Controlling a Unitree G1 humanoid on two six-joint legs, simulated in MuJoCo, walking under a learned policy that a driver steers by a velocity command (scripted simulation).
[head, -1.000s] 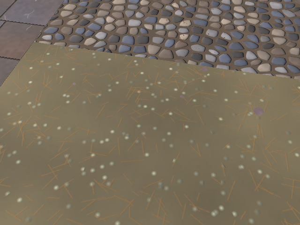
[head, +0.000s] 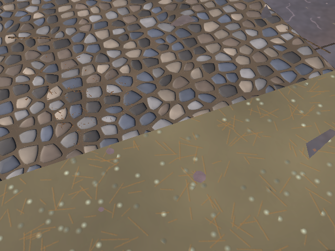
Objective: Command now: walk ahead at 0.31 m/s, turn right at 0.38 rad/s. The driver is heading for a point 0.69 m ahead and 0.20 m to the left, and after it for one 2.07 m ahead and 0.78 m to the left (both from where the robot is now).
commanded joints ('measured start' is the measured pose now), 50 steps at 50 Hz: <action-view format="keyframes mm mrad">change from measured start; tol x16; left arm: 1 -74 150 37 -59 1 -18 25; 50 20 207 58 34 -8 -17 39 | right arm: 1 73 -57 -14 -29 -9 12 -5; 50 -78 -38 -30 -198 36 96 34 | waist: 1 -52 -64 -114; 11 -26 -98 -118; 14 -18 234 -342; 18 -33 8 -206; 31 0 134 -177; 34 -23 -312 -113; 50 67 -175 -17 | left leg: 1 45 -14 44 -146 141 -35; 5 156 -46 56 -418 479 -7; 11 191 -81 49 -565 325 93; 14 693 247 -421 -596 1051 394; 19 371 117 -370 -771 225 277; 31 250 0 -405 -746 -13 197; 34 -36 -227 -75 -219 -269 50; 39 -164 -107 -27 122 3 -13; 50 5 -29 93 -326 39 21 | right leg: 1 1 -229 125 -113 680 -163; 12 155 -223 49 203 529 -19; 13 42 -128 -1 419 310 41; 14 -218 0 -38 744 -317 125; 16 -345 -48 85 913 -455 141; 31 21 -61 18 72 -76 114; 34 55 -495 486 -165 -21 -144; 38 120 -374 271 -173 -271 -53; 50 153 -407 15 -239 -182 -67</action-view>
